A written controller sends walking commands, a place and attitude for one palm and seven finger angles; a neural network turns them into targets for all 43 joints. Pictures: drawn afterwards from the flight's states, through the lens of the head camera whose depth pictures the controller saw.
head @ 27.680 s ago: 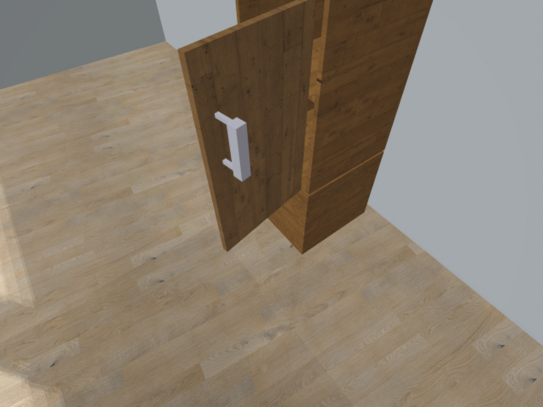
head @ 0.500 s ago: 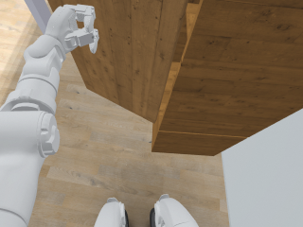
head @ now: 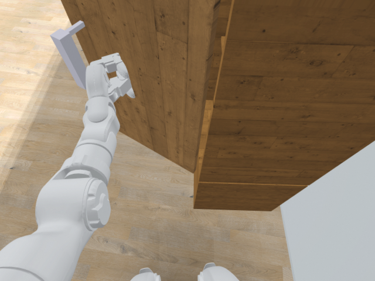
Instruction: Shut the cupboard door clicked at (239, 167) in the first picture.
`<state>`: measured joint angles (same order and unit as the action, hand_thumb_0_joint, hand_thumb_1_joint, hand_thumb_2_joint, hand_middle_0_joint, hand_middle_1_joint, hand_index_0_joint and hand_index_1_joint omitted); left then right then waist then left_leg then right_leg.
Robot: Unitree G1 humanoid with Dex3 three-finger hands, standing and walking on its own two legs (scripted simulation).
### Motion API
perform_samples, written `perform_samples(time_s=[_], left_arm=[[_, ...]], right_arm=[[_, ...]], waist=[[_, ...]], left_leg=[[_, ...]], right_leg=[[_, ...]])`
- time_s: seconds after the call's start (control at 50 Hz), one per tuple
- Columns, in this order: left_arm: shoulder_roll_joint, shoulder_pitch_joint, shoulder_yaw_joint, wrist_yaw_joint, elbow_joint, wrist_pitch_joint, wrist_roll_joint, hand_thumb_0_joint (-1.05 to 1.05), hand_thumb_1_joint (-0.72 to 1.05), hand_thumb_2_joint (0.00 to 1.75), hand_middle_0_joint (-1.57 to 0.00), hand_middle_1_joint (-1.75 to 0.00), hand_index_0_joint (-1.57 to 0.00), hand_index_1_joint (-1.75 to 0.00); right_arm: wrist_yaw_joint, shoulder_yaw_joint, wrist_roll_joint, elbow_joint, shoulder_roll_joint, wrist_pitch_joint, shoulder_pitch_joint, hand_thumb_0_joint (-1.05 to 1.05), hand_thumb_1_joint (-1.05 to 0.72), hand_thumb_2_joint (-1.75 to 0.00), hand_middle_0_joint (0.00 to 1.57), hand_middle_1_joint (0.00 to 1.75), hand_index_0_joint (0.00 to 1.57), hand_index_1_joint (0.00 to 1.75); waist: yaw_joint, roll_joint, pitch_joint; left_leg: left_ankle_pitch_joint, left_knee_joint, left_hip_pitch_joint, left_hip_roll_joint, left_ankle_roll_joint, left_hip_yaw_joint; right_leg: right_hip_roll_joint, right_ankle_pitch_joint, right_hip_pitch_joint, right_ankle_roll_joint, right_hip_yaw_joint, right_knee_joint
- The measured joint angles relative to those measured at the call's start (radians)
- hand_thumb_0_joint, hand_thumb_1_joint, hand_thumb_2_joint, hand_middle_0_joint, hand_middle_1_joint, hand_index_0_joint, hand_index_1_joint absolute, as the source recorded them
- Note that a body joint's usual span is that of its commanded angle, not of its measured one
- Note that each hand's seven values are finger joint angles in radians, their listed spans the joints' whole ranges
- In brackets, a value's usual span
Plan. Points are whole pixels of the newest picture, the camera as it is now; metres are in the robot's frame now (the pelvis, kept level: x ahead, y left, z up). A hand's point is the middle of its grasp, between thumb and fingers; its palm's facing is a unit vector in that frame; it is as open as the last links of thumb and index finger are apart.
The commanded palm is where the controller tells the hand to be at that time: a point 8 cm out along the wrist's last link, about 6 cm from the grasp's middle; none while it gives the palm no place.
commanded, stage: pull the fist back off the door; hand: left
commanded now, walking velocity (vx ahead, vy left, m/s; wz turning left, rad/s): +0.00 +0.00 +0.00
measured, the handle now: (81, 56) +0.61 +0.17 +0.10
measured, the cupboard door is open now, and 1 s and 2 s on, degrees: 60 60 60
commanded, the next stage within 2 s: draw the hand back to the body in 0.44 s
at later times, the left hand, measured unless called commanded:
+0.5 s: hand (128, 104) +0.45 +0.07 +0.11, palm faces +0.00 -1.00 -0.08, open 3.1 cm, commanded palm +0.43 +0.12 +0.10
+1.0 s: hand (75, 145) +0.34 +0.14 +0.15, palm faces +0.05 -1.00 -0.02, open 3.1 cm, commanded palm +0.31 +0.19 +0.15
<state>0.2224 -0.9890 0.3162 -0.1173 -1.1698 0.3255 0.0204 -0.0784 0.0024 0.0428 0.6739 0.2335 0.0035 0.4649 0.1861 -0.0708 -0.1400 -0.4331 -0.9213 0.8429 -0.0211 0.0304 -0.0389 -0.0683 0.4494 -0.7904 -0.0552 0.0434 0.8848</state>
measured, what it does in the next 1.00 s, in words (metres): stands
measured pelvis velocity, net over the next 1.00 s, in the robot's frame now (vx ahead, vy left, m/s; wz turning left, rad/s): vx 0.00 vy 0.00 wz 0.02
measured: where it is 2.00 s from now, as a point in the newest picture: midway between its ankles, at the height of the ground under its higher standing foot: outside the picture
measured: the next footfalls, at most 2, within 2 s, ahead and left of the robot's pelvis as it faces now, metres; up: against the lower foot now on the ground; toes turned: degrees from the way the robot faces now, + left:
none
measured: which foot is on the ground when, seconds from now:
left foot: down 0.00-1.00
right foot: down 0.00-1.00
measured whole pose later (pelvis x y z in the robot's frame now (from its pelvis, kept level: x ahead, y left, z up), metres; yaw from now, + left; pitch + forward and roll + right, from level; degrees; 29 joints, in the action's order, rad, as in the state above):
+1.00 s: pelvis +0.00 +0.00 +0.03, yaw +1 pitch +5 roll +0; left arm 0.17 -0.21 0.08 0.03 -0.33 0.21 0.18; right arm 0.02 -0.01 -0.05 0.61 0.27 0.01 0.29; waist 0.02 -0.05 -0.09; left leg -0.35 -0.69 0.43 0.00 0.03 -0.03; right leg -0.05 0.38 -0.38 -0.06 0.04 0.67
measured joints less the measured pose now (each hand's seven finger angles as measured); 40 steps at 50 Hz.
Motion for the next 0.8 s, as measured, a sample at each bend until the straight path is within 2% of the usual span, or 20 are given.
perform_samples(time_s=[0.06,0.12,0.16,0.24,0.28,0.32,0.38,0.42,0.46,0.5,0.54,0.58,0.64,0.72,0.76,0.8], left_arm=[[0.001,0.05,0.0,-0.006,0.046,0.06,-0.006,0.02,0.9,0.9,-1.3,-1.5,-1.3,-1.5],[0.007,0.108,-0.043,0.009,0.086,0.089,-0.012,0.02,0.9,0.9,-1.3,-1.5,-1.3,-1.5],[-0.002,0.149,-0.085,0.031,0.106,0.076,0.001,0.01,0.9,0.9,-1.3,-1.5,-1.3,-1.5],[-0.05,0.218,-0.15,0.055,0.13,0.025,0.06,0.01,0.9,0.9,-1.29,-1.5,-1.3,-1.5],[-0.078,0.244,-0.167,0.045,0.155,0.028,0.078,0.01,0.9,0.9,-1.3,-1.5,-1.3,-1.5],[-0.1,0.266,-0.182,0.027,0.2,0.057,0.078,0.02,0.9,0.9,-1.3,-1.5,-1.3,-1.5],[-0.115,0.286,-0.205,0.004,0.272,0.119,0.055,0.02,0.9,0.9,-1.3,-1.5,-1.3,-1.5],[-0.112,0.275,-0.217,-0.004,0.278,0.137,0.032,0.02,0.9,0.9,-1.3,-1.5,-1.31,-1.5],[-0.103,0.247,-0.225,-0.005,0.241,0.117,0.013,0.02,0.9,0.9,-1.3,-1.5,-1.31,-1.5],[-0.095,0.214,-0.225,-0.003,0.183,0.067,0.011,0.01,0.9,0.9,-1.3,-1.5,-1.31,-1.5],[-0.094,0.191,-0.205,-0.001,0.137,0.013,0.03,0.01,0.89,0.9,-1.3,-1.5,-1.31,-1.5],[-0.096,0.19,-0.169,-0.001,0.12,-0.013,0.061,0.01,0.89,0.9,-1.3,-1.5,-1.31,-1.5],[-0.1,0.239,-0.128,0.003,0.186,0.018,0.08,0.02,0.9,0.9,-1.3,-1.5,-1.3,-1.5],[-0.083,0.393,-0.133,0.032,0.382,0.095,0.055,0.02,0.9,0.9,-1.3,-1.5,-1.3,-1.5],[-0.066,0.473,-0.153,0.06,0.46,0.084,0.053,0.02,0.9,0.9,-1.29,-1.5,-1.3,-1.5],[-0.054,0.541,-0.174,0.093,0.515,0.03,0.075,0.01,0.9,0.9,-1.29,-1.5,-1.3,-1.5]], right_arm=[[0.0,-0.012,0.002,-0.012,0.013,0.004,0.003,0.0,-0.91,-0.9,0.2,0.3,0.21,0.3],[-0.007,-0.023,-0.004,-0.017,0.023,-0.007,0.002,0.0,-0.91,-0.9,0.2,0.3,0.2,0.3],[-0.008,-0.03,-0.014,-0.019,0.027,-0.02,-0.002,0.0,-0.91,-0.9,0.2,0.3,0.2,0.3],[0.004,-0.033,-0.034,-0.017,0.034,-0.033,-0.033,0.01,-0.91,-0.9,0.2,0.3,0.2,0.3],[0.015,-0.034,-0.038,-0.015,0.036,-0.022,-0.062,0.01,-0.91,-0.9,0.2,0.3,0.2,0.3],[0.024,-0.037,-0.036,-0.014,0.036,-0.005,-0.092,0.01,-0.91,-0.9,0.2,0.3,0.2,0.3],[0.03,-0.042,-0.03,-0.008,0.035,0.019,-0.132,0.01,-0.91,-0.9,0.2,0.3,0.2,0.3],[0.03,-0.042,-0.029,-0.002,0.032,0.022,-0.153,0.0,-0.91,-0.9,0.19,0.3,0.2,0.3],[0.029,-0.037,-0.032,0.001,0.027,0.013,-0.166,0.0,-0.91,-0.9,0.19,0.3,0.2,0.3],[0.03,-0.027,-0.038,-0.003,0.021,-0.001,-0.169,0.0,-0.91,-0.9,0.19,0.3,0.2,0.3],[0.034,-0.016,-0.043,-0.012,0.012,-0.014,-0.164,0.0,-0.91,-0.9,0.19,0.3,0.2,0.3],[0.037,-0.005,-0.044,-0.02,0.004,-0.017,-0.153,0.0,-0.91,-0.9,0.2,0.3,0.2,0.3],[0.037,0.001,-0.038,-0.029,-0.007,-0.011,-0.126,0.0,-0.91,-0.9,0.2,0.3,0.2,0.3],[0.03,-0.008,-0.037,-0.033,-0.006,-0.009,-0.084,0.01,-0.91,-0.9,0.2,0.3,0.21,0.3],[0.029,-0.014,-0.047,-0.032,0.0,-0.02,-0.069,0.01,-0.91,-0.9,0.2,0.3,0.21,0.3],[0.035,-0.017,-0.064,-0.03,0.009,-0.036,-0.063,0.01,-0.91,-0.9,0.2,0.3,0.2,0.3]], waist=[[-0.012,0.004,-0.005],[-0.035,0.01,-0.009],[-0.054,0.013,-0.007],[-0.083,0.023,0.015],[-0.087,0.029,0.032],[-0.088,0.034,0.041],[-0.086,0.036,0.037],[-0.086,0.033,0.025],[-0.085,0.027,0.015],[-0.084,0.022,0.011],[-0.083,0.018,0.015],[-0.082,0.019,0.019],[-0.087,0.026,0.025],[-0.104,0.025,0.013],[-0.116,0.018,0.007],[-0.128,0.013,0.007]], left_leg=[[0.004,0.022,-0.035,0.0,-0.001,-0.01],[0.007,0.037,-0.063,0.003,-0.002,-0.014],[0.011,0.049,-0.085,0.006,-0.003,-0.01],[0.026,0.072,-0.122,0.012,-0.005,0.009],[0.031,0.074,-0.129,0.014,-0.005,0.018],[0.033,0.067,-0.124,0.016,-0.006,0.022],[0.026,0.046,-0.109,0.018,-0.006,0.019],[0.019,0.033,-0.103,0.019,-0.005,0.016],[0.016,0.029,-0.105,0.022,-0.004,0.012],[0.02,0.038,-0.115,0.024,-0.003,0.01],[0.028,0.056,-0.13,0.024,-0.003,0.007],[0.038,0.076,-0.144,0.023,-0.003,0.001],[0.046,0.095,-0.159,0.02,-0.005,-0.009],[0.041,0.107,-0.186,0.013,-0.007,-0.023],[0.04,0.12,-0.216,0.013,-0.007,-0.025],[0.043,0.141,-0.256,0.013,-0.007,-0.023]], right_leg=[[-0.001,-0.003,0.028,-0.001,-0.011,-0.014],[0.002,-0.002,0.052,-0.002,-0.015,-0.021],[0.004,-0.004,0.075,-0.002,-0.011,-0.032],[0.009,-0.015,0.123,-0.003,0.006,-0.062],[0.01,-0.02,0.134,-0.004,0.015,-0.069],[0.012,-0.02,0.131,-0.005,0.019,-0.063],[0.015,-0.011,0.113,-0.005,0.018,-0.036],[0.017,-0.002,0.104,-0.004,0.015,-0.018],[0.02,0.003,0.104,-0.002,0.012,-0.009],[0.022,0.002,0.112,-0.001,0.009,-0.014],[0.022,-0.006,0.124,-0.001,0.005,-0.028],[0.021,-0.016,0.134,-0.001,0.0,-0.044],[0.017,-0.024,0.142,-0.004,-0.011,-0.056],[0.011,-0.023,0.16,-0.006,-0.026,-0.062],[0.009,-0.023,0.189,-0.005,-0.03,-0.075],[0.009,-0.027,0.232,-0.002,-0.028,-0.1]])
